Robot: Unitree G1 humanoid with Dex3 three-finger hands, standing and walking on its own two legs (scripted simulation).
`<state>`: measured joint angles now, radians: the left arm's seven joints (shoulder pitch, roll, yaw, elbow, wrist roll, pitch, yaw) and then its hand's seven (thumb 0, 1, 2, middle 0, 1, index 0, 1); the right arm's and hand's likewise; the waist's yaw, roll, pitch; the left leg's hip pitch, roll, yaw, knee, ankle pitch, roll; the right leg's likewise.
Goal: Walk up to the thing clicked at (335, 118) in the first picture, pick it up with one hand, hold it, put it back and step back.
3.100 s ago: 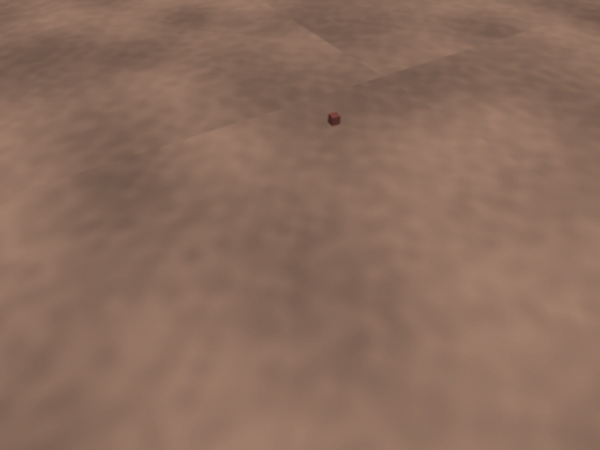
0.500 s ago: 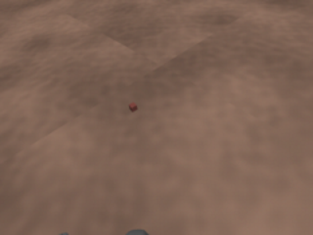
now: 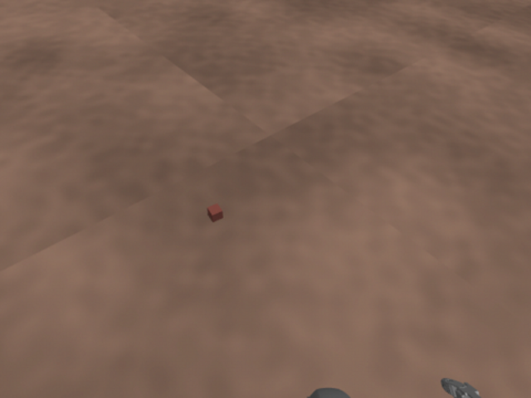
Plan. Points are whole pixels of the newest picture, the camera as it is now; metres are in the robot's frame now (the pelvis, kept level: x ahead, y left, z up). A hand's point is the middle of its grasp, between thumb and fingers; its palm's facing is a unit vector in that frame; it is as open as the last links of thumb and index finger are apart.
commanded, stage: walk up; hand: left
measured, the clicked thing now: (215, 212) +1.03 +0.22 -0.74
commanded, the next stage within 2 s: none
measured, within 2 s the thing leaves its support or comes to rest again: neither
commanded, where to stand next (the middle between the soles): +0.66 +0.00 m, yaw -2 degrees
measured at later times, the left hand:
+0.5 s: hand (156, 314) +0.29 +0.21 -0.11, palm faces -0.04 -0.91 -0.41, open 7.4 cm
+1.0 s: hand (130, 271) +0.40 +0.30 -0.16, palm faces -0.06 -0.94 -0.32, open 7.4 cm
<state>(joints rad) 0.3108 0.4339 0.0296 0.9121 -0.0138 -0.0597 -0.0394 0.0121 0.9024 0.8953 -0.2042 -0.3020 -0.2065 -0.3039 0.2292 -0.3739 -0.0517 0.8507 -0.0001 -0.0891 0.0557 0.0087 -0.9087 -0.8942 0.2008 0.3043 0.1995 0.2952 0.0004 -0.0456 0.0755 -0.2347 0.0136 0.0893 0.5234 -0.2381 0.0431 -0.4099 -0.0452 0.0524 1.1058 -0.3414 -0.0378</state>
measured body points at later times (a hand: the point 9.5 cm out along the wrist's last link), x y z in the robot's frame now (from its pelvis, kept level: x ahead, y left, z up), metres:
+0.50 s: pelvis +0.19 -0.05 +0.00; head +0.21 -0.09 +0.45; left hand +0.29 +0.26 -0.09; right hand +0.24 -0.36 -0.14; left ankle +0.16 +0.11 -0.65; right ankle +0.25 -0.15 -0.74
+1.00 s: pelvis +0.36 +0.03 +0.00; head +0.37 +0.06 +0.45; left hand +0.40 +0.35 -0.14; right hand +0.43 -0.29 -0.09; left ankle +0.40 +0.12 -0.74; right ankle +0.34 -0.13 -0.66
